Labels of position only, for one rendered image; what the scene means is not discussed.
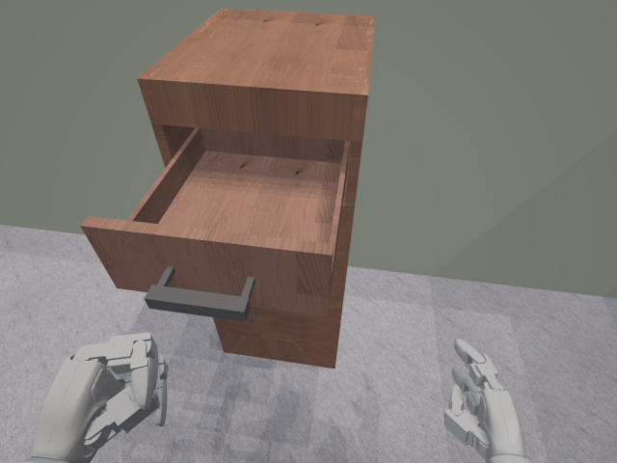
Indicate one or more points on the handle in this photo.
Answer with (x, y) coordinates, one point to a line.
(180, 300)

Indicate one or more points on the drawer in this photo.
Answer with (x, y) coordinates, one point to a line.
(232, 205)

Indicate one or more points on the robot right hand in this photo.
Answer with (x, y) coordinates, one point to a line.
(494, 408)

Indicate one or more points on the robot left hand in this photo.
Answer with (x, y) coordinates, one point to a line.
(122, 375)

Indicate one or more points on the cabinet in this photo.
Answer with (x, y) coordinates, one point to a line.
(282, 73)

